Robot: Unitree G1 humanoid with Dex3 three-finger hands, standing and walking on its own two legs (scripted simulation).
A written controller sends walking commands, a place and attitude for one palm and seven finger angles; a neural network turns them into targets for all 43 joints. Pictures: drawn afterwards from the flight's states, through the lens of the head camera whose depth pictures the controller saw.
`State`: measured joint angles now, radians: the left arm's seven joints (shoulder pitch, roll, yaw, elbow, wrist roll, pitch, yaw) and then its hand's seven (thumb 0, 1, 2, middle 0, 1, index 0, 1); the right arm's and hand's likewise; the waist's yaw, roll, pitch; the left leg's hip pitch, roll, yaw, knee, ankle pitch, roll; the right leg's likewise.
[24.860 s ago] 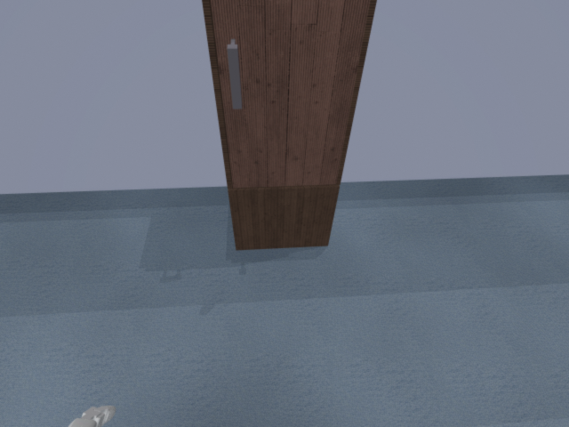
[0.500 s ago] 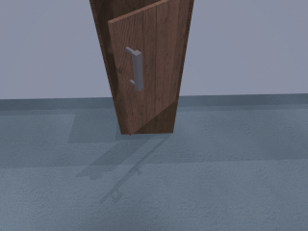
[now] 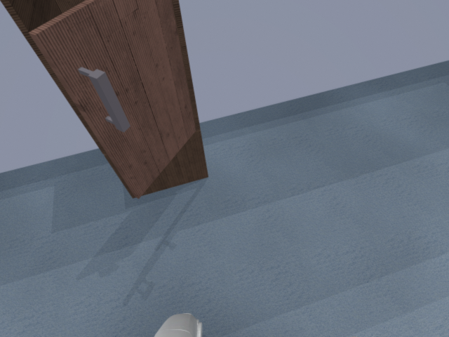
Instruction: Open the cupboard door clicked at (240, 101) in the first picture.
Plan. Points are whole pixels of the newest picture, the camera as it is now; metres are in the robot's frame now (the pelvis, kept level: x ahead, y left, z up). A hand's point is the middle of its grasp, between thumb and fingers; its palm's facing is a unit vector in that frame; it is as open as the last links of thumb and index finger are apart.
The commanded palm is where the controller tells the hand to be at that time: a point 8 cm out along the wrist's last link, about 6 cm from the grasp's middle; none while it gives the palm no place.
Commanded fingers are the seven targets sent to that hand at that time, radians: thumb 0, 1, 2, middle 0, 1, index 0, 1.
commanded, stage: walk to a spot facing it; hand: left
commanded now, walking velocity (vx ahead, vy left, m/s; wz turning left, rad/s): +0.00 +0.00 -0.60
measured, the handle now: (104, 100) +0.57 +0.32 +0.06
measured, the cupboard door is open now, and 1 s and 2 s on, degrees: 43 43 43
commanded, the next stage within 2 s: none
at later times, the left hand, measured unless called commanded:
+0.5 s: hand (148, 317) +0.16 +0.18 -0.16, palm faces -0.26 -0.94 -0.24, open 7.4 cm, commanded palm none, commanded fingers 0.00 0.90 0.90 -0.20 -0.30 -0.20 -0.30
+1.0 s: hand (185, 300) +0.20 +0.11 -0.18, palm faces -0.50 -0.85 -0.17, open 7.4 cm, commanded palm none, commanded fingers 0.00 0.90 0.90 -0.20 -0.30 -0.20 -0.30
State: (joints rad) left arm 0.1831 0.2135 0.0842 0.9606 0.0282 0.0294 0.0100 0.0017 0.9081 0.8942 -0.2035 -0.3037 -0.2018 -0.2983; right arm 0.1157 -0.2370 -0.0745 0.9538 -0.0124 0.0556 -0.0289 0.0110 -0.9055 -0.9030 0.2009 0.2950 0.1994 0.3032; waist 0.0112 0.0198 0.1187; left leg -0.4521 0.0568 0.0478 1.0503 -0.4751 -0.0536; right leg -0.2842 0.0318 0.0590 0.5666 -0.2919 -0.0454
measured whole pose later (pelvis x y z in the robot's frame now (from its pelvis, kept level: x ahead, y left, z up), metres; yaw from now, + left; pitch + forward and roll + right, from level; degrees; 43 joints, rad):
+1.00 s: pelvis +0.05 -0.02 +0.00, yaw -34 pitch +3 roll -1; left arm 0.24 0.21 0.08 0.94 0.02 0.03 -0.03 0.01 0.90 0.89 -0.21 -0.30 -0.21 -0.30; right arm 0.20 -0.21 -0.05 0.89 -0.02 -0.02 -0.02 0.01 -0.90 -0.90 0.20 0.30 0.20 0.30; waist 0.00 -0.03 0.03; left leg -0.28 0.03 0.04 0.54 -0.34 -0.01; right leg -0.36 0.10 0.12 0.67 -0.41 -0.03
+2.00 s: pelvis +0.31 -0.38 -0.01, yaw -60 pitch +1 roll +0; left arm 0.46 0.14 0.05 1.14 0.01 -0.06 0.00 0.00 0.91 0.89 -0.20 -0.30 -0.20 -0.30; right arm 0.04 -0.16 -0.03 0.93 -0.03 -0.06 0.01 0.01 -0.91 -0.90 0.20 0.29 0.20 0.30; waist 0.05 -0.03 0.06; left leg -0.41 0.03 0.12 0.60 -0.17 0.05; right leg -0.06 0.08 0.04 0.70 -0.48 -0.07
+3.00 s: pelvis +0.42 -0.69 +0.00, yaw -53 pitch +3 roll -1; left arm 0.14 0.24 0.09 0.97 0.02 0.04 0.01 0.00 0.92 0.89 -0.20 -0.30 -0.20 -0.30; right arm 0.20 -0.20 -0.05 0.94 -0.03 0.01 -0.02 0.01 -0.91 -0.90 0.20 0.29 0.20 0.30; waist -0.03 -0.03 0.07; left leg -0.37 0.02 0.08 0.58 -0.26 0.04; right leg -0.50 -0.07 -0.05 1.14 -0.45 0.07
